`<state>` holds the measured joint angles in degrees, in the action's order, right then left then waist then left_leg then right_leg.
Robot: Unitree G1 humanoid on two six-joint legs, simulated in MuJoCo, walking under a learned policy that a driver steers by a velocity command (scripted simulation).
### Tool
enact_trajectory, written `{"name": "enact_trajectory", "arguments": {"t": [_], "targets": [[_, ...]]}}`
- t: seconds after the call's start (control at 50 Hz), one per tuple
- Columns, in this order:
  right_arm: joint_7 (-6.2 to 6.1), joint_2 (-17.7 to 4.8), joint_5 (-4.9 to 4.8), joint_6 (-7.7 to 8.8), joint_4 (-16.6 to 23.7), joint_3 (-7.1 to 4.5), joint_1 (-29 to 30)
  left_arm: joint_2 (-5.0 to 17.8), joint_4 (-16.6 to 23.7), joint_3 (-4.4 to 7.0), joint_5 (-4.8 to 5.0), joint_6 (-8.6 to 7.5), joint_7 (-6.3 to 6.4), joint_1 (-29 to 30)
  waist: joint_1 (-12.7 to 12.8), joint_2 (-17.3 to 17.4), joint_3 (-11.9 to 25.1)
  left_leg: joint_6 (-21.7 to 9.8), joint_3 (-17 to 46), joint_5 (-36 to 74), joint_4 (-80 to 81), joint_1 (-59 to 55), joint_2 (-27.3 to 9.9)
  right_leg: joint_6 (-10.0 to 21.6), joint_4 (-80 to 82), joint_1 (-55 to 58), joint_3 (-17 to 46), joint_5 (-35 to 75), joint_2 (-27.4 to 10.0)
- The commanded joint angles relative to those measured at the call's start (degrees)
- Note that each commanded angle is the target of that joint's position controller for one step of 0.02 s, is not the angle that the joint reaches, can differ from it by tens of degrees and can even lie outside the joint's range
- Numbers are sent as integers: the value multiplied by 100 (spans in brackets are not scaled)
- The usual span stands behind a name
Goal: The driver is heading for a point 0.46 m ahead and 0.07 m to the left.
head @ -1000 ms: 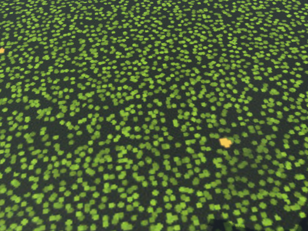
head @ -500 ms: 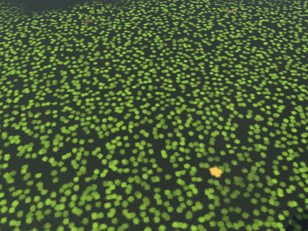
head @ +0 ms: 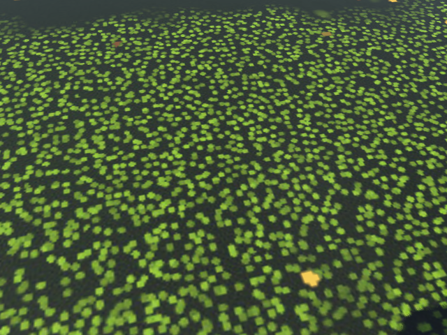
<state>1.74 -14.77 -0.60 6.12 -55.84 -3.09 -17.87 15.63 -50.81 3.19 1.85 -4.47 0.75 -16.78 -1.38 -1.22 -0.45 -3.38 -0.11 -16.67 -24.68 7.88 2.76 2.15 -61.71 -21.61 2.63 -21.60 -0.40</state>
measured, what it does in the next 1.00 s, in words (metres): walks ahead: right foot, then left foot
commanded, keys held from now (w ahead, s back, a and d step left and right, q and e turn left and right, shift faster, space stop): w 0.20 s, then w+q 0.34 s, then no key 0.46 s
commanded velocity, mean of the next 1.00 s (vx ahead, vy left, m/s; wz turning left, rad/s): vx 0.35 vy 0.00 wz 0.19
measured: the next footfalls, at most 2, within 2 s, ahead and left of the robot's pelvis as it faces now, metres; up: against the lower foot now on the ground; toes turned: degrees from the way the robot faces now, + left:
right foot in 0.32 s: +0.33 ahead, -0.16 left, +0.00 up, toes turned +1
left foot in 0.82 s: +0.52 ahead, +0.11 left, +0.00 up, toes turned +14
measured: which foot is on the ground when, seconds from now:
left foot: down 0.00-0.34, up 0.36-0.80, down 0.82-1.00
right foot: up 0.00-0.30, down 0.32-0.82, up 0.84-1.00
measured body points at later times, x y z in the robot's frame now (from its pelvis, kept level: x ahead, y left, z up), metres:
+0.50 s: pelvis +0.24 -0.07 +0.00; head +0.26 -0.07 +0.45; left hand +0.34 +0.21 -0.11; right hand +0.30 -0.35 -0.14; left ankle +0.17 +0.08 -0.65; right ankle +0.29 -0.16 -0.74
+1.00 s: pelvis +0.41 +0.00 -0.01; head +0.44 +0.02 +0.44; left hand +0.43 +0.28 -0.15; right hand +0.61 -0.21 -0.12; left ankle +0.48 +0.10 -0.74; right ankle +0.40 -0.16 -0.69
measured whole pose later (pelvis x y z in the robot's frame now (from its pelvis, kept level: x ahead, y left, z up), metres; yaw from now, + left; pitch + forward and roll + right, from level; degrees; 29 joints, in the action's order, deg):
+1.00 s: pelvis +0.41 +0.00 -0.01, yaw +13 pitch +1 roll +0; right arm 0.5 -12.5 1.3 1.5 -48.9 -1.8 -5.7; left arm 16.1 -55.4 2.8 0.6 0.0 2.0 -9.1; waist 0.6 -1.7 -3.2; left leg -3.3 -2.0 -5.6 -26.7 22.2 1.5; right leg -3.2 -53.3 -22.0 0.8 -29.9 -3.6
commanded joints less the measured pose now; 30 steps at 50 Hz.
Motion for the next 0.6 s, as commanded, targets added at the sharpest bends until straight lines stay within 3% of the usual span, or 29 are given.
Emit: {"name": "enact_trajectory", "arguments": {"t": [0.02,0.12,0.22,0.28,0.3,0.32,0.34,0.36,0.38,0.4,0.42,0.44,0.48,0.54,0.6], "targets": [[-36,-512,27,-23,154,-17,-250,387,548,122,-63,-115,-83,633,-123,624,-301,-810,1693,1474,1448,-1203,-1524,-16,188,-1970,39,662,-565],[-222,-905,41,-133,87,-59,-442,65,899,-15,-89,-69,-139,1606,-297,532,-516,-804,956,1781,1800,-602,-1341,-348,2078,-1591,-319,1670,-413],[-239,-908,-67,-137,-75,-78,-744,260,1139,-18,-28,-81,-221,2221,-331,606,-751,-733,846,1726,1857,-505,-1572,-206,2979,-1032,-244,2320,-268],[-251,-1041,-77,-193,-42,-144,-615,555,1142,95,-46,-142,-244,1930,49,639,-506,-578,936,2914,1252,-877,-1719,5,3240,-430,-206,1952,-114],[-248,-1078,-63,-218,-2,-156,-515,716,1012,186,-53,-152,-216,1432,351,676,-159,-475,829,3804,635,-819,-1587,117,3302,327,-302,1837,19],[-239,-988,-13,-246,53,-118,-466,950,735,322,-44,-144,-160,475,799,626,465,-308,660,4033,-458,-408,-1270,266,3296,1653,-323,1785,29],[-235,-702,113,-255,232,-10,-509,1347,552,428,-133,-124,-89,-592,1131,23,1407,-120,470,2428,-2247,764,-854,590,3162,3415,841,1311,-1064],[-229,116,-28,-177,247,189,-1344,1591,427,434,-214,-95,-155,-791,650,-1667,2248,154,364,-1482,-4115,2511,62,1329,4134,4693,3541,-318,-2390],[-223,-601,-179,-116,198,22,-1026,980,481,278,-182,-118,-177,-565,770,-1113,1686,104,912,-1570,-4821,2968,-235,1142,4672,4046,3843,-1084,-2240],[-229,-897,-271,-91,386,-87,-511,728,526,193,-140,-149,-173,-40,660,-814,791,34,783,-1028,-4923,3268,-488,896,4777,3238,2900,-878,-2095],[-268,-830,-230,-95,417,-94,-304,615,553,153,-150,-179,-184,378,470,-455,392,36,673,-522,-4764,3053,-756,788,4910,2473,2170,-100,-1885],[-288,-729,-148,-126,418,-125,-237,476,531,130,-197,-208,-204,629,320,-372,175,49,680,-195,-4519,2808,-922,713,5060,1911,1574,524,-1669],[-267,-464,-156,-276,390,-139,-433,319,445,106,-260,-264,-215,841,64,-497,89,67,680,78,-4298,2325,-1106,675,5349,1352,797,1038,-1434],[-271,-387,-121,-449,632,-168,-119,472,299,159,-250,-323,-163,806,-15,-322,-185,156,677,420,-4018,2693,-1196,829,5638,1110,204,1394,-1472],[-247,-336,-18,-429,825,-151,266,601,135,176,-312,-279,-91,622,8,-88,-393,291,681,1089,-2957,2797,-1038,923,5533,1091,-404,2985,-1353]]}}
